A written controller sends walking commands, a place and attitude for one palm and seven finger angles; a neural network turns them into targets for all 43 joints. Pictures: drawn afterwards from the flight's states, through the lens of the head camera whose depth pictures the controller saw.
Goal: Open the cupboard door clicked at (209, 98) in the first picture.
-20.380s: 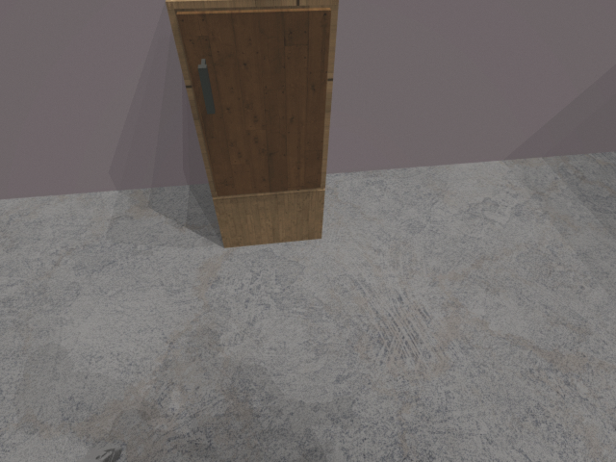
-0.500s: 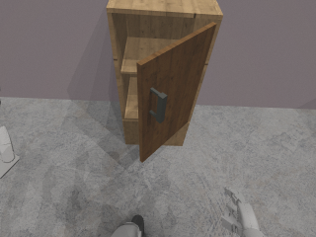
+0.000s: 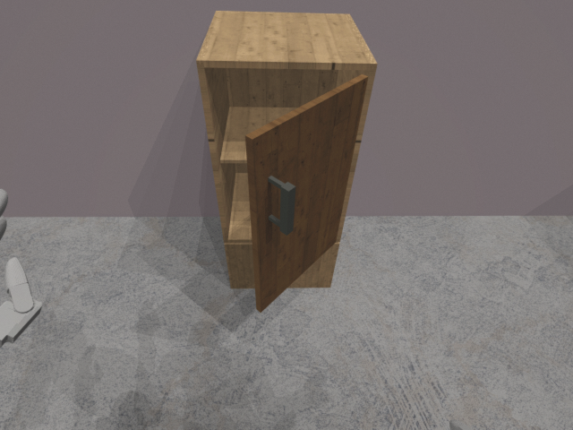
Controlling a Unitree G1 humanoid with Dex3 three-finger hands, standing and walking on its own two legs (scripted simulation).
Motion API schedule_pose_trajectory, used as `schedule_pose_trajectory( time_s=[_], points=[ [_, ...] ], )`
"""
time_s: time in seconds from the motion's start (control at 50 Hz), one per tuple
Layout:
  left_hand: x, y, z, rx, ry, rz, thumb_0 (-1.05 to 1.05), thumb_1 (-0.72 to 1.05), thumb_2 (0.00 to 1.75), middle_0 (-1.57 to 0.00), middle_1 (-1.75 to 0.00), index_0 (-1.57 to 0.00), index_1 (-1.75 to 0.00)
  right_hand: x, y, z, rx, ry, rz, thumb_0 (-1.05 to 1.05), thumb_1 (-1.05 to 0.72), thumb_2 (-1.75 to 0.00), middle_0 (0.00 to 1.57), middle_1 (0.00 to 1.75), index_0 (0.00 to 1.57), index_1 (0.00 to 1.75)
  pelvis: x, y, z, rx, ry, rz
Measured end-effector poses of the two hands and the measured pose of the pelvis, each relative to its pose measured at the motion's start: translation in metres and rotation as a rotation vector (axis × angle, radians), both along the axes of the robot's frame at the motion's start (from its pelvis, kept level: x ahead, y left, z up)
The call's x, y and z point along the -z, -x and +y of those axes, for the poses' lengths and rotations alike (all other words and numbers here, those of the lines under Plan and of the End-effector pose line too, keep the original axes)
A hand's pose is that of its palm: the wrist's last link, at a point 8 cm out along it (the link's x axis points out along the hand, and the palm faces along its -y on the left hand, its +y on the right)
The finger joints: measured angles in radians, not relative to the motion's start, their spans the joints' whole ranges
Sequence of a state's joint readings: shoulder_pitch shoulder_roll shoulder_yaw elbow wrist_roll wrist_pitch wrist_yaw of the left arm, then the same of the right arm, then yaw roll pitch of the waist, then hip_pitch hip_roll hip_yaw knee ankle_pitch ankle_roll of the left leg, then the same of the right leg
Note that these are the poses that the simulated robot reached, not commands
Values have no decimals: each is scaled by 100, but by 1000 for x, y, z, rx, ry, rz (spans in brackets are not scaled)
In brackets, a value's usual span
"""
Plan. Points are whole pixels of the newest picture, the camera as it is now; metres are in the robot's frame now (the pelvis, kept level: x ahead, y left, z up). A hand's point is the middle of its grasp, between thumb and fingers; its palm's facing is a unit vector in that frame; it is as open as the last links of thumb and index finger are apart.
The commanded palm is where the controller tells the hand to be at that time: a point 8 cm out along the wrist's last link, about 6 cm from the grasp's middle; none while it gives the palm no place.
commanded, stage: stop stepping back and stand still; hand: left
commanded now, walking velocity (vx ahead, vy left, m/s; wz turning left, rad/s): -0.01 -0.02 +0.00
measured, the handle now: (280, 205) +0.56 +0.05 -0.02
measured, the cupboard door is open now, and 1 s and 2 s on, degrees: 46 46 46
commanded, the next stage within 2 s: let the arm hang, fingers relaxed in 0.20 s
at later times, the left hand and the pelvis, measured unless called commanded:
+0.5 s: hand out of the picture +0.12 +0.24 -0.11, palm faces +0.07 -0.94 -0.32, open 7.4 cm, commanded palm none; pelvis -0.03 +0.02 -0.01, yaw +2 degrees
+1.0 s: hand out of the picture -0.11 +0.20 -0.17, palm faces +0.09 -0.98 -0.20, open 7.4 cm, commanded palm none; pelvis -0.04 +0.03 +0.00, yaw +2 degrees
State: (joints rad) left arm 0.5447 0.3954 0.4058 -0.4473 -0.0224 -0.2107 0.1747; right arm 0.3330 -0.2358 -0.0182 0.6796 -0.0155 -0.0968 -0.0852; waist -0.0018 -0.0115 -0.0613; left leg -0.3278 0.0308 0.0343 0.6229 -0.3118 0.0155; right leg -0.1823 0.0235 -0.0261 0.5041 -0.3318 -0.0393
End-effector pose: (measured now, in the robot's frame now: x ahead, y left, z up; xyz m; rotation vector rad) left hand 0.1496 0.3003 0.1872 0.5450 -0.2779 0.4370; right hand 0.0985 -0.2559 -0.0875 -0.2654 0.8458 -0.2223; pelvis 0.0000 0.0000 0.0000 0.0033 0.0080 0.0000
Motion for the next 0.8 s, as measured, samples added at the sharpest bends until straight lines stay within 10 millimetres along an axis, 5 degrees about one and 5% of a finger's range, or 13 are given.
schedule_pose_trajectory(
  time_s=[0.1, 0.3, 0.34, 0.42, 0.5, 0.56, 0.7, 0.8],
  points=[
    [11, -8, 15, -34, 35, 12, 1, 88, 90, -21, -30, -21, -30, 3, -21, 12, -5, -12, -44, 1, -90, -89, 20, 30, 20, 30, 6, -1, 9, -4, -5, -19],
    [2, -5, 0, 51, -18, 71, 1, 89, 90, -21, -30, -21, -30, -14, -60, 49, -92, -110, -160, 1, -90, -89, 20, 30, 20, 30, 0, 5, 8, 6, 13, -8],
    [27, -9, 5, 54, -8, 169, 1, 89, 90, -20, -30, -21, -30, -7, -63, 49, -130, -129, -151, 1, -90, -89, 20, 30, 20, 30, 2, 9, 11, -6, 13, 5],
    [147, -6, 14, -20, 220, 626, 0, 89, 90, -20, -30, -20, -30, 21, -55, 41, -151, -124, -35, 0, -90, -89, 20, 30, 20, 30, 7, 18, 19, -27, 9, 9],
    [263, 50, -16, -72, 458, 1076, 0, 90, 90, -19, -30, -20, -30, 32, -20, 33, -113, -95, 103, 0, -91, -89, 20, 30, 20, 30, 8, 26, 20, -31, -4, -11],
    [317, 110, -53, -75, 606, 1343, 1, 91, 90, -19, -30, -20, -29, 35, 20, 29, -75, -68, 231, 0, -91, -89, 20, 30, 20, 30, 5, 30, 18, -32, -2, -27],
    [337, 219, -55, -243, 733, 1606, -1, 99, 90, -20, -30, -20, -30, 41, 115, 34, -4, -56, 543, 0, -91, -89, 19, 30, 20, 30, -2, 36, 18, -51, 22, -32],
    [328, 266, -52, -321, 747, 1723, 0, 95, 90, -20, -30, -20, -30, 47, 159, 51, 36, -102, 655, 0, -91, -89, 19, 30, 20, 29, -4, 39, 24, -51, 22, -32]
  ],
)
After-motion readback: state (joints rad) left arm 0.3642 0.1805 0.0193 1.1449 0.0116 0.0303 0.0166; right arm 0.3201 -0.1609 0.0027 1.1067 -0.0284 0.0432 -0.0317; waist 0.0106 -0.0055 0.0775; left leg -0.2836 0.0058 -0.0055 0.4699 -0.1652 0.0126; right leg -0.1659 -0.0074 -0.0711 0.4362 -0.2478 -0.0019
